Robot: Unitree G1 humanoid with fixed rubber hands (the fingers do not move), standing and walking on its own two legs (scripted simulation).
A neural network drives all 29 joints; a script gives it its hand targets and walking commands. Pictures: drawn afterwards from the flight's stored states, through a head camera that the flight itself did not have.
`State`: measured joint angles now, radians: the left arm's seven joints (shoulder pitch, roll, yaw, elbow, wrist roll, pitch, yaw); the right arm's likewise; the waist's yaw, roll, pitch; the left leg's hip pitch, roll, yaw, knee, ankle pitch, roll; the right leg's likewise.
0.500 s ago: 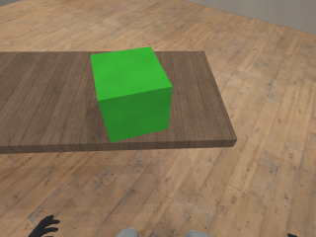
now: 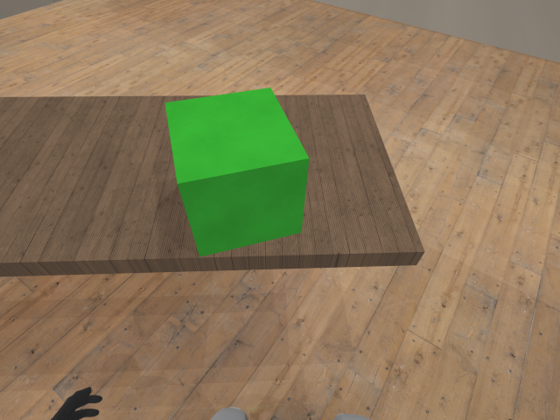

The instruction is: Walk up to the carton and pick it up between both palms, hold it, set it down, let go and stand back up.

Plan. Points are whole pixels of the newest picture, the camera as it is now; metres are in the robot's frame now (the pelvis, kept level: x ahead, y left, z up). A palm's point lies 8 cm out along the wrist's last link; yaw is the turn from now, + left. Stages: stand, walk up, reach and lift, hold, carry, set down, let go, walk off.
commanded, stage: walk up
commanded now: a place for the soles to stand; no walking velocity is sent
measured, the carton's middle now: (236, 170) +0.53 +0.11 +0.04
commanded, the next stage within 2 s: reach and lift in 1.96 s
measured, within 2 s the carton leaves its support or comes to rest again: neither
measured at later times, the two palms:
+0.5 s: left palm out of the picture +0.11 +0.46 -0.08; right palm out of the picture +0.14 -0.21 -0.08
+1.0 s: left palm out of the picture +0.14 +0.41 -0.08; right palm (445, 386) +0.19 -0.23 -0.09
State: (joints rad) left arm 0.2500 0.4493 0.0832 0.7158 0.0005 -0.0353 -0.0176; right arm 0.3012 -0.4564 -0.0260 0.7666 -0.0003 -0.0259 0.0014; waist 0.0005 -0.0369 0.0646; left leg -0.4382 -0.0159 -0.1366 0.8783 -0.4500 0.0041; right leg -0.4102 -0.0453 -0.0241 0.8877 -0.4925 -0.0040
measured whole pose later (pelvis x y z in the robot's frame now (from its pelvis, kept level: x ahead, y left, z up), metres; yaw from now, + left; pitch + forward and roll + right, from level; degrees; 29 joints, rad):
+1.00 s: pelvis +0.07 +0.08 +0.00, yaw +4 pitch -1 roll +0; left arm 0.27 0.41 0.05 0.74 0.00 -0.03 0.01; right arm 0.26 -0.44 -0.04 0.77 0.00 -0.03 0.01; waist 0.00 0.02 0.05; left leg -0.47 0.00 -0.14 0.86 -0.37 -0.05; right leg -0.45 -0.07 -0.02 0.86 -0.40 0.03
